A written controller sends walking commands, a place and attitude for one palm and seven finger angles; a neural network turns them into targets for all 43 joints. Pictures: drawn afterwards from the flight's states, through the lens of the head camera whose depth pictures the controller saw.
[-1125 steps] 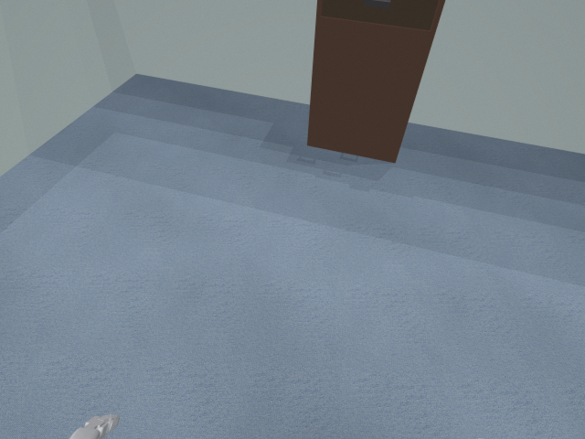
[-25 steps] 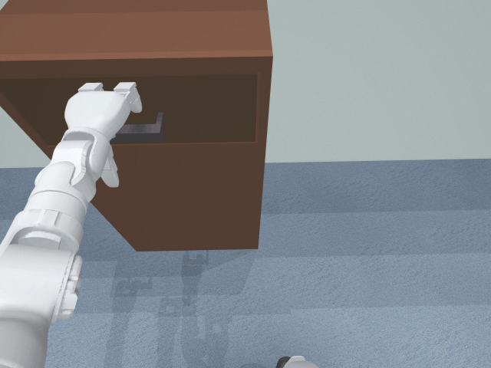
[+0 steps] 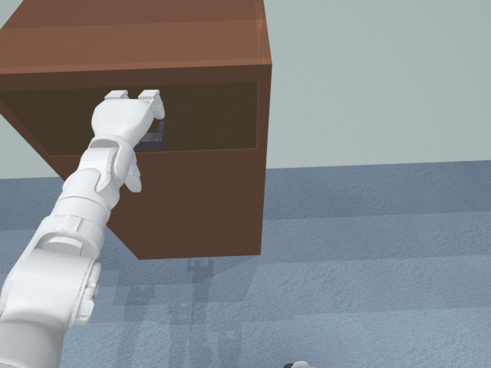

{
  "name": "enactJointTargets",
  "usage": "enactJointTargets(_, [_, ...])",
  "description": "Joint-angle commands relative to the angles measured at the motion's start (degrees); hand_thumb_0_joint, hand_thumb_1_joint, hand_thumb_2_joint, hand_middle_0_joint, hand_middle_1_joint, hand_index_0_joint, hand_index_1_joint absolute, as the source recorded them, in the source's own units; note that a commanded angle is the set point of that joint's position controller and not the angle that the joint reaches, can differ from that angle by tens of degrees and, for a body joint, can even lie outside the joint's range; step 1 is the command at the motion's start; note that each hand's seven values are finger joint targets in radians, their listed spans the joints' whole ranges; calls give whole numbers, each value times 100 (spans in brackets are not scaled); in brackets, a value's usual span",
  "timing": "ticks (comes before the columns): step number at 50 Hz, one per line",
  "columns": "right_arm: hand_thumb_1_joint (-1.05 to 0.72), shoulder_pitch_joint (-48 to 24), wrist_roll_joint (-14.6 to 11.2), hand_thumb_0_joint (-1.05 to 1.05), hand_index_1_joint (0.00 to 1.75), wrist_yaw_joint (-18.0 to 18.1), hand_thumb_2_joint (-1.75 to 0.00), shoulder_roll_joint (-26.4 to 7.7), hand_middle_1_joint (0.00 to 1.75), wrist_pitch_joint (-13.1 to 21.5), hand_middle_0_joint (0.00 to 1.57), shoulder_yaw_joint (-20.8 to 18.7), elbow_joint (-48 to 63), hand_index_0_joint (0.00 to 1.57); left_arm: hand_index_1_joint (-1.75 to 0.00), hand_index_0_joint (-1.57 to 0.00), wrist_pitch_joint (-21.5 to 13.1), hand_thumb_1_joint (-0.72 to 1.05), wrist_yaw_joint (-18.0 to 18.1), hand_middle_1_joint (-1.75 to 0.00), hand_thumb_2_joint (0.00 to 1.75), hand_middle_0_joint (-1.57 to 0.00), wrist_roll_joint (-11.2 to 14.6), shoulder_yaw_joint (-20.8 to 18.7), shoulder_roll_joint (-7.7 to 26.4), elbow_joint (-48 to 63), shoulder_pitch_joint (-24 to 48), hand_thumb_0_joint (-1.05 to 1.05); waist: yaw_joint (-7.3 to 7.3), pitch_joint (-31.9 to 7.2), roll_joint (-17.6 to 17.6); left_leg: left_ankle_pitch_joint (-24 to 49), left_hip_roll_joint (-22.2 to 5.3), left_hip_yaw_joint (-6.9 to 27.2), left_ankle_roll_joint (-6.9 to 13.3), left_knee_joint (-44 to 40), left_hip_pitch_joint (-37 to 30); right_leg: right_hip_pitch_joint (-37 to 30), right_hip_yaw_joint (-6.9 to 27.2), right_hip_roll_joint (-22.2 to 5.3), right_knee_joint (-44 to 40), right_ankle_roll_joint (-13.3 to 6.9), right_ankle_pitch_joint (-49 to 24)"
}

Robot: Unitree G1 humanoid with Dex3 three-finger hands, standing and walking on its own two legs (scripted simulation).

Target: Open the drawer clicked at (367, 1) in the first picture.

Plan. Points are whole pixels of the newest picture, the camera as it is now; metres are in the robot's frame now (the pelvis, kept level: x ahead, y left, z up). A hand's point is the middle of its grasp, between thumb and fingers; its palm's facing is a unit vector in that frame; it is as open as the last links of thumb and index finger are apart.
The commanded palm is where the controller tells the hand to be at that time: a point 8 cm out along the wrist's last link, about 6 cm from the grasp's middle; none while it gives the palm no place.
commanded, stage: re-aim the fingers above the handle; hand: left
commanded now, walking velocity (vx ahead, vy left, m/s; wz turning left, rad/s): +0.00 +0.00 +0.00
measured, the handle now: (139, 133) +0.54 +0.20 +0.03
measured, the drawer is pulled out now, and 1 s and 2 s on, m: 0.00 0.00 0.00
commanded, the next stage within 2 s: lower the fingers behind the handle in 1.26 s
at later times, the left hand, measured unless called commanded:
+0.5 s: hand (139, 155) +0.45 +0.17 +0.07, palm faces +0.03 -0.03 -1.00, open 13.9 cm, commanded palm +0.44 +0.21 +0.14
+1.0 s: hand (128, 133) +0.48 +0.19 +0.10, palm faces +0.14 -0.04 -0.99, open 13.8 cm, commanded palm +0.45 +0.22 +0.14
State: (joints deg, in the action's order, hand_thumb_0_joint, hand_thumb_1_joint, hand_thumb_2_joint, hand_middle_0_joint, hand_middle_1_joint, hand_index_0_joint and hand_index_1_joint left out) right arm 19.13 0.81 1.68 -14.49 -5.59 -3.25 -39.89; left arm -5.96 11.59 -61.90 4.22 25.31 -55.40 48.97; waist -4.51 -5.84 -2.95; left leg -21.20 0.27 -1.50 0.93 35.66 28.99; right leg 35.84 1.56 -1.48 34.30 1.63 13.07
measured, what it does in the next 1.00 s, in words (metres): stands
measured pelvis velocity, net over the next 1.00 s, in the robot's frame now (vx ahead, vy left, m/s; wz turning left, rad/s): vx -0.01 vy -0.01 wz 0.01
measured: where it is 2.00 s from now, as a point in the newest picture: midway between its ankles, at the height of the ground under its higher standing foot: outside the picture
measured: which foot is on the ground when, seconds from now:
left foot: down 0.00-1.00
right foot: down 0.00-1.00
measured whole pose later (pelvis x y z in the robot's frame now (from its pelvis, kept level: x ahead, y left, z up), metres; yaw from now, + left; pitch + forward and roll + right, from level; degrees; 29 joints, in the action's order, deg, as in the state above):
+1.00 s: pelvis -0.01 -0.01 +0.00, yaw +0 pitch +14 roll +0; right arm 16.5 0.9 2.5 -15.5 -5.1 -3.0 -40.2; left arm -7.9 17.3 -61.7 2.1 27.1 -49.8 47.1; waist -4.0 -5.1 -2.1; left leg -22.1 0.3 -1.2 0.5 38.3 30.4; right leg 37.5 1.4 -1.5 37.5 1.2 14.3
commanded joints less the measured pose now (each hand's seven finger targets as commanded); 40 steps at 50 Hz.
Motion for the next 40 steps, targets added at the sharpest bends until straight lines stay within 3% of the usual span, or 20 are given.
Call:
enactJointTargets(1, [-90, 388, 58, 0, 30, 55, -90, -884, 30, 111, 20, -256, 352, 20, -120, -30, 112, -50, 672, -120, 30, -30, -39, -975, 2164, 1351, 3030, 0, 85, -2680, -69, 3135, 133, 52, -4, -166, -747, -1896, -294, 303, 129, -339, -2030])
enactJointTargets(4, [-90, 285, 26, 0, 30, -24, -90, -883, 30, 113, 20, -248, 335, 20, -120, -30, 473, -50, 776, -120, 30, -30, -46, -794, 1871, 1025, 2654, 0, 149, -2488, -80, 3062, 120, -33, -16, -237, -623, -1911, -333, 298, 98, -342, -2024])
enactJointTargets(5, [-90, 257, 1, 0, 30, -35, -90, -906, 30, 96, 20, -257, 351, 20, -120, -30, 589, -50, 727, -120, 30, -30, -43, -746, 1802, 913, 2566, 0, 122, -2548, 11, 3039, 125, -51, -7, -246, -631, -1973, -335, 309, 64, -342, -2018])
enactJointTargets(9, [-90, 267, -103, 0, 30, 9, -90, -978, 30, 67, 20, -270, 374, 20, -120, -30, 945, -50, 256, -120, 30, -30, 114, -160, 1320, 484, 2528, 0, -78, -2042, 556, 2172, 131, -135, 87, -450, -462, -1963, -323, 285, -231, -285, -1722])
enactJointTargets(10, [-90, 236, -124, 0, 30, 47, -90, -993, 30, 60, 20, -290, 453, 20, -120, -30, 869, -50, 83, -120, 30, -30, 164, -260, 1417, 635, 2311, 0, 0, -2262, 658, 2262, 148, -154, 118, -445, -526, -2204, -284, 277, -241, -293, -1844])
enactJointTargets(12, [-90, 177, -107, 0, 30, 95, -90, -959, 30, 47, 20, -292, 572, 20, -120, -30, 671, -50, -250, -120, 30, -30, 311, 8, 1064, 1135, 2025, 0, 37, -2445, 619, 2391, 160, -151, 163, -444, -748, -2354, -265, 260, -256, -277, -2035])
enactJointTargets(14, [-90, 52, -103, 0, 30, 130, -90, -916, 30, 57, 20, -315, 699, 20, -120, -30, 361, -50, -479, -120, 30, -30, 404, 170, 817, 1771, 1614, 0, 100, -2400, 450, 2490, 156, -116, 170, -441, -967, -2309, -251, 263, -285, -290, -1984])
enactJointTargets(15, [-90, 11, -106, 0, 30, 142, -90, -903, 30, 71, 20, -304, 745, 20, -120, -30, 184, -50, -524, -120, 30, -30, 456, 290, 679, 2067, 1644, 0, 47, -2258, 404, 2537, 164, -80, 169, -442, -1026, -2210, -269, 270, -314, -302, -1909])
enactJointTargets(18, [-90, 7, -93, 0, 30, 206, -90, -871, 30, 79, 20, -265, 618, 20, -120, -30, -204, -50, -232, -120, 30, -30, 333, -203, 1263, 2171, 2200, 0, 23, -1658, 402, 2027, 190, 29, 148, -464, -804, -1837, -275, 266, -308, -325, -1459])
enactJointTargets(20, [-90, -34, -69, 0, 30, 250, -90, -877, 30, 112, 20, -234, 582, 20, -120, -30, -340, -50, 208, -120, 30, -30, 180, -865, 2111, 2343, 2687, 0, 148, -1807, 124, 1990, 229, 34, 110, -448, -664, -1919, -230, 257, -207, -364, -1363])
enactJointTargets(21, [-90, -40, -44, 0, 30, 239, -90, -798, 30, 144, 20, -218, 538, 20, -120, -30, -315, -50, 457, -120, 30, -30, 72, -843, 2079, 2253, 2825, 0, 125, -1878, -60, 1972, 256, 30, 87, -418, -627, -1884, -225, 246, -148, -362, -1361])
enactJointTargets(24, [-90, -138, -13, 0, 30, 177, -90, -738, 30, 228, 20, -158, 422, 20, -120, -30, -16, -50, 1075, -120, 30, -30, -81, -1077, 2295, 2060, 2948, 0, 222, -2280, -389, 2264, 281, -12, 0, -315, -564, -1990, -239, 247, 62, -389, -1627])
enactJointTargets(26, [-90, -186, 13, 0, 30, 127, -90, -748, 30, 220, 20, -151, 365, 20, -120, -30, 364, -50, 1223, -120, 30, -30, -104, -1026, 2251, 1729, 2881, 0, 212, -2627, -347, 2451, 267, -71, -17, -275, -619, -2167, -259, 238, 112, -349, -1863])
enactJointTargets(29, [-90, -163, -61, 0, 30, 79, -90, -812, 30, 154, 20, -152, 307, 20, -120, -30, 1073, -50, 912, -120, 30, -30, -18, -397, 1615, 694, 2583, 0, 52, -2398, 30, 2236, 212, -158, -15, -399, -525, -2124, -317, 255, -36, -293, -1810])
enactJointTargets(31, [-90, -59, -147, 0, 30, 90, -90, -896, 30, 95, 20, -181, 340, 20, -120, -30, 1388, -50, 391, -120, 30, -30, 184, 127, 1020, 124, 2290, 0, -88, -2169, 512, 2087, 193, -202, 34, -473, -490, -2117, -339, 247, -204, -252, -1782])
enactJointTargets(32, [-90, -33, -177, 0, 30, 107, -90, -961, 30, 54, 20, -190, 366, 20, -120, -30, 1440, -50, 95, -120, 30, -30, 291, 235, 937, 149, 2273, 0, -122, -2113, 759, 2000, 176, -182, 65, -511, -529, -2124, -345, 249, -276, -238, -1746])
enactJointTargets(35, [-90, -125, -156, 0, 30, 207, -90, -1015, 30, 44, 20, -220, 530, 20, -120, -30, 1060, -50, -798, -120, 30, -30, 571, 998, 74, 797, 2404, 0, -381, -1914, 1014, 1893, 195, -120, 170, -462, -790, -1962, -353, 229, -420, -214, -1703])
enactJointTargets(37, [-90, -129, -106, 0, 30, 295, -90, -1007, 30, 65, 20, -199, 509, 20, -120, -30, 489, -50, -1100, -120, 30, -30, 583, 778, 334, 1201, 2375, 0, -326, -1735, 886, 1756, 228, -26, 191, -404, -820, -1800, -323, 218, -373, -229, -1533])
enactJointTargets(39, [-90, -32, -46, 0, 30, 352, -90, -937, 30, 103, 20, -211, 552, 20, -120, -30, -133, -50, -1110, -120, 30, -30, 588, 350, 793, 1762, 2557, 0, -235, -1869, 701, 1786, 259, 32, 187, -314, -836, -1811, -256, 201, -260, -265, -1531])
enactJointTargets(40, [-90, -6, -31, 0, 30, 372, -90, -909, 30, 120, 20, -217, 587, 20, -120, -30, -439, -50, -989, -120, 30, -30, 577, 16, 1182, 2104, 2680, 0, -107, -1984, 366, 1867, 269, 30, 157, -290, -846, -1834, -228, 199, -200, -309, -1515])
